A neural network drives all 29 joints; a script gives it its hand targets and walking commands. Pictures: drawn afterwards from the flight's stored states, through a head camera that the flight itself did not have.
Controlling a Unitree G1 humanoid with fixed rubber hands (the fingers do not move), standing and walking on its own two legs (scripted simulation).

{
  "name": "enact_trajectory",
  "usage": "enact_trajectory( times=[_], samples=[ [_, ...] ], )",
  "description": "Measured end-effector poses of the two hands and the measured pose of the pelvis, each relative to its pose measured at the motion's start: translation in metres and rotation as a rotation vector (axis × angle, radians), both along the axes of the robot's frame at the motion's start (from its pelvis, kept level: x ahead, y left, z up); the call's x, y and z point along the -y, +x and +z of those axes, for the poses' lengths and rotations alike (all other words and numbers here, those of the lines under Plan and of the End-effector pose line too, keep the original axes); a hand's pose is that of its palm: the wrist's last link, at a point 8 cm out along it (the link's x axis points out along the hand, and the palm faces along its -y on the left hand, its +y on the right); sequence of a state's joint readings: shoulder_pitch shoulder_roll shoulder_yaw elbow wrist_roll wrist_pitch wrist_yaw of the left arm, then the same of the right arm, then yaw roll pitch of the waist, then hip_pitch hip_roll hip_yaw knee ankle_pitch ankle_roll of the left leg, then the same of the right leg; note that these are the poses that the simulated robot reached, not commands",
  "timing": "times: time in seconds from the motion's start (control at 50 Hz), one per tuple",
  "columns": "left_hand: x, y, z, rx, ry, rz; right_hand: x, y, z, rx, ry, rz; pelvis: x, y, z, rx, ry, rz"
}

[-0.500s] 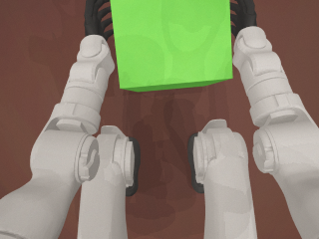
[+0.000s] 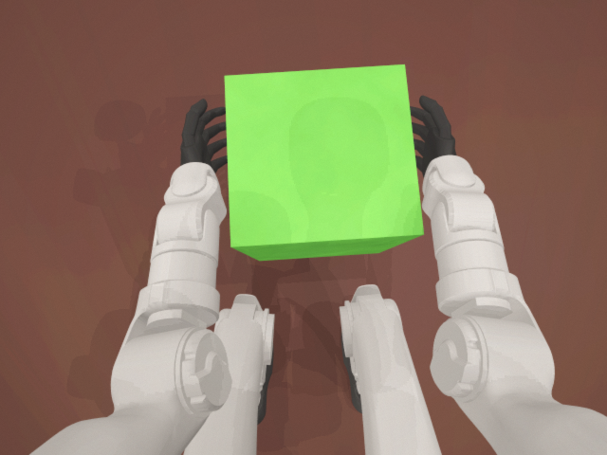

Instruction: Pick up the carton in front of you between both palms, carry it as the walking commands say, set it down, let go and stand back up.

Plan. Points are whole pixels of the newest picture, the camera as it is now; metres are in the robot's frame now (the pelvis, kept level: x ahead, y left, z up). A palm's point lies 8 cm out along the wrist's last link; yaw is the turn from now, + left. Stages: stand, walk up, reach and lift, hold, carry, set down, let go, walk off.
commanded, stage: reach and lift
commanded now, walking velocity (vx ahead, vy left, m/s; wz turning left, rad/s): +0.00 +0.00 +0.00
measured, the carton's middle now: (317, 182) +0.46 -0.04 -0.14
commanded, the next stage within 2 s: none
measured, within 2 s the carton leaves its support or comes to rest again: neither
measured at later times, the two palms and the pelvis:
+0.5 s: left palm (126, 135) +0.43 +0.12 +0.11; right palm (496, 129) +0.42 -0.17 +0.10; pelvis +0.05 +0.00 +0.14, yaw -1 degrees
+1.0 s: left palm out of the picture +0.40 +0.14 +0.26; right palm out of the picture +0.38 -0.16 +0.25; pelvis +0.09 +0.00 +0.26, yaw -2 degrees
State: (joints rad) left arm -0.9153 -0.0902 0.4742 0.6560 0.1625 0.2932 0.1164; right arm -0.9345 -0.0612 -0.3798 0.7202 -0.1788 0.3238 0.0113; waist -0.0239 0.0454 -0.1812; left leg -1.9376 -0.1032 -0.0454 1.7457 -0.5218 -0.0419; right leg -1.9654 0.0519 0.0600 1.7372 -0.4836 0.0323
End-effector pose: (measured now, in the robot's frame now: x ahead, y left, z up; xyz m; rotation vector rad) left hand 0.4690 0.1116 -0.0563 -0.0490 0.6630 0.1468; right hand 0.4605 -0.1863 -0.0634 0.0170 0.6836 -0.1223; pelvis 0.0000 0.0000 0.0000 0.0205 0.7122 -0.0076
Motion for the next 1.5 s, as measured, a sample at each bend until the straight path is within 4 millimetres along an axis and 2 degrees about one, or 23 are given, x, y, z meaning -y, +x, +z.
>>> enact_trajectory(
  times=[0.28, 0.74, 0.92, 1.08, 1.18, 1.34, 1.5],
  samples=[
    [-0.006, -0.019, 0.088, 0.002, -0.007, 0.005, -0.007, -0.021, 0.086, 0.001, 0.019, -0.02, 0.0, 0.026, 0.072, 0.089, -0.007, -0.008],
    [-0.018, -0.054, 0.237, -0.002, 0.003, -0.01, -0.018, -0.058, 0.237, -0.004, 0.011, -0.033, -0.001, 0.074, 0.204, 0.376, -0.023, -0.017],
    [-0.023, -0.065, 0.291, 0.002, 0.014, -0.028, -0.022, -0.071, 0.292, 0.0, 0.01, -0.042, -0.001, 0.089, 0.243, 0.525, -0.029, -0.022],
    [-0.028, -0.073, 0.338, 0.024, 0.03, -0.047, -0.027, -0.081, 0.339, 0.022, 0.0, -0.043, -0.001, 0.094, 0.265, 0.669, -0.033, -0.02],
    [-0.028, -0.078, 0.354, 0.016, 0.042, -0.058, -0.028, -0.086, 0.355, 0.013, -0.019, -0.03, -0.001, 0.091, 0.27, 0.739, -0.034, -0.019],
    [-0.027, -0.084, 0.354, -0.008, 0.042, -0.058, -0.026, -0.092, 0.357, -0.011, -0.014, -0.034, 0.0, 0.079, 0.27, 0.784, -0.035, -0.022],
    [-0.026, -0.081, 0.359, 0.007, 0.04, -0.05, -0.026, -0.088, 0.361, 0.005, -0.011, -0.034, 0.001, 0.076, 0.271, 0.792, -0.034, -0.023]
  ],
)
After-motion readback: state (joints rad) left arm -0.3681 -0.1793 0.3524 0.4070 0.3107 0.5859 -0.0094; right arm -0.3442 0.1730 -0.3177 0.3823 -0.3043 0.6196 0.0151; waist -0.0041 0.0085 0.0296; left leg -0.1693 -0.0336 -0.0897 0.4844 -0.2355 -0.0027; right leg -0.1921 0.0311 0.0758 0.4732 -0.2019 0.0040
